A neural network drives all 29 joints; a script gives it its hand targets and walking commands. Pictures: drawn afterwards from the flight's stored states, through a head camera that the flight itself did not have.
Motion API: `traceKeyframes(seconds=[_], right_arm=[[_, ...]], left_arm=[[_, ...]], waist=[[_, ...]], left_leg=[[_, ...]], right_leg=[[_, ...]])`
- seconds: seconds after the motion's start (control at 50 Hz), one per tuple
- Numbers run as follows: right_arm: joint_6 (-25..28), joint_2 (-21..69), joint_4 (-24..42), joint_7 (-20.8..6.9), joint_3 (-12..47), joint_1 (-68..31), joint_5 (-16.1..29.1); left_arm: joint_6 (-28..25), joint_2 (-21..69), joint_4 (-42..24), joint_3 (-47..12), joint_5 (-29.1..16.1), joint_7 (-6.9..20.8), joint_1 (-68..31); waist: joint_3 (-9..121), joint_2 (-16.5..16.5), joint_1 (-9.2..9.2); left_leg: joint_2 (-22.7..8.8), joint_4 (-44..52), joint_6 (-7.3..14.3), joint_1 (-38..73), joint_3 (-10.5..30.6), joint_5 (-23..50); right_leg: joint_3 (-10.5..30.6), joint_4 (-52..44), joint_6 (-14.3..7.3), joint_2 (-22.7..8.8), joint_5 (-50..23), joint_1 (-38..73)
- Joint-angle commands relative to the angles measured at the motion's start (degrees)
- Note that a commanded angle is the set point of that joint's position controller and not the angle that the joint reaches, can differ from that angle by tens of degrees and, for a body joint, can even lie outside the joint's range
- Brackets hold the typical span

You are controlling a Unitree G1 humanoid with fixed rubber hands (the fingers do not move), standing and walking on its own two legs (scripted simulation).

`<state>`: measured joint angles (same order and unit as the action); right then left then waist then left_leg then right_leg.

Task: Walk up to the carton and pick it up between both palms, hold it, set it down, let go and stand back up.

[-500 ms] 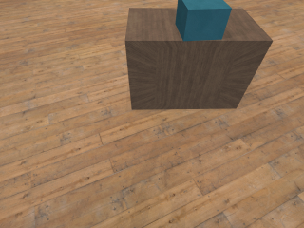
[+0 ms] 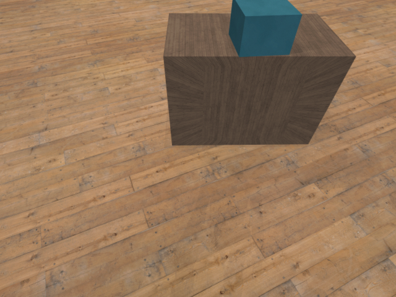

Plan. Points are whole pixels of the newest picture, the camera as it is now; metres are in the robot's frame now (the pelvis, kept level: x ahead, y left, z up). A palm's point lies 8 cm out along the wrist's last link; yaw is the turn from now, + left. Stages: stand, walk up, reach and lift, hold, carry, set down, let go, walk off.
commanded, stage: stand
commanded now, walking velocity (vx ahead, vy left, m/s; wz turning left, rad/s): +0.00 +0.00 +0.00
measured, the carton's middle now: (261, 25) +1.31 -0.27 -0.02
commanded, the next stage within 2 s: walk up in 1.42 s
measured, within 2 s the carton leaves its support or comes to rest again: neither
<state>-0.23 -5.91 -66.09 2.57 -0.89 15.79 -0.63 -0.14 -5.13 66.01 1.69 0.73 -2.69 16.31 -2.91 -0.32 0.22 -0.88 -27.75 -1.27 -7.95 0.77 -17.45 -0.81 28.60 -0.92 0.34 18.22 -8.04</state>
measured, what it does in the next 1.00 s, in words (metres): stands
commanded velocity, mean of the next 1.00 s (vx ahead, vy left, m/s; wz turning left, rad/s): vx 0.00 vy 0.00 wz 0.00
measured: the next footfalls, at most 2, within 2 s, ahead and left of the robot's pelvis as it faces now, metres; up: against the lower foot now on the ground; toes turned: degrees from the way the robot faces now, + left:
left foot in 1.84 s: +0.08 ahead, +0.10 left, +0.00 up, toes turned +4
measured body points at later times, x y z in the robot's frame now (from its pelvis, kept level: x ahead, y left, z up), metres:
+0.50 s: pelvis +0.00 +0.00 +0.00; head +0.00 -0.01 +0.45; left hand -0.03 +0.19 -0.16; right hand -0.03 -0.20 -0.17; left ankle -0.03 +0.13 -0.74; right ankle -0.03 -0.11 -0.74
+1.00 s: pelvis -0.01 -0.01 +0.00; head -0.01 -0.01 +0.45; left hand -0.04 +0.18 -0.16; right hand -0.04 -0.20 -0.17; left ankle -0.03 +0.13 -0.74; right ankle -0.03 -0.11 -0.74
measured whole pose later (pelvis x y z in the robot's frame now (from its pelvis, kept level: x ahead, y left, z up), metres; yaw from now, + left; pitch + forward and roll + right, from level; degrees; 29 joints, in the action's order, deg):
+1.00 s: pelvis -0.01 -0.01 +0.00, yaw +0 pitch -3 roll +0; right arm -0.2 -4.5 -69.0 2.9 0.3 16.7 -0.6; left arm -0.7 -3.9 68.7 0.5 0.5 -2.7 17.4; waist -2.8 -0.3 0.3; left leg -1.8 -25.4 -2.1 -7.3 1.1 -15.4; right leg -1.4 25.9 -1.5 1.0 16.1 -7.1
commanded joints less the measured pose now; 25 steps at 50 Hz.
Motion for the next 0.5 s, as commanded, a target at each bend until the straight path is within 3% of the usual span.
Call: traceKeyframes(seconds=[0.0,0.06,0.48], right_arm=[[0.59,-4.81,0.12,0.40,-0.62,3.95,-0.07],[0.50,-4.10,-0.58,0.55,-0.38,3.79,-0.02],[0.24,-3.43,-2.58,0.69,0.38,5.11,-0.03]], left_arm=[[-0.68,-5.20,0.01,0.66,-0.05,-0.39,4.45],[-0.76,-4.94,0.56,0.43,-0.01,-0.46,4.78],[-0.81,-3.31,2.20,-0.49,-0.08,-0.25,5.24]], waist=[[-2.13,1.48,0.06],[-2.94,-0.18,0.07],[-4.27,0.72,0.06]], left_leg=[[-3.44,4.68,2.43,-0.90,2.20,16.56],[-3.45,5.17,2.42,-1.24,2.20,15.81],[-3.74,6.44,2.12,-1.41,2.28,13.59]], right_leg=[[3.96,-5.99,-1.23,-4.43,-18.44,-1.76],[4.29,-6.43,-1.31,-4.61,-17.45,-1.90],[4.34,-7.85,-1.29,-4.72,-15.41,-2.09]])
